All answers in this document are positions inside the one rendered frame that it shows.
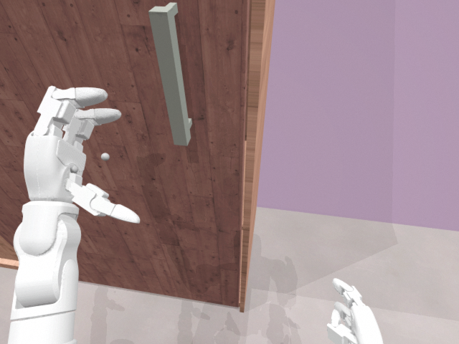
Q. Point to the right robot hand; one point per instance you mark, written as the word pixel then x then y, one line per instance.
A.
pixel 360 324

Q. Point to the left robot hand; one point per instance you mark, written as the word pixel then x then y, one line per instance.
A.
pixel 48 158

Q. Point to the robot left forearm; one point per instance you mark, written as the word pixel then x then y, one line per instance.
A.
pixel 46 283

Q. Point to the wardrobe door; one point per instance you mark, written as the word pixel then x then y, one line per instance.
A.
pixel 6 250
pixel 188 198

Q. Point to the handle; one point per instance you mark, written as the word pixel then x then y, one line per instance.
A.
pixel 167 50

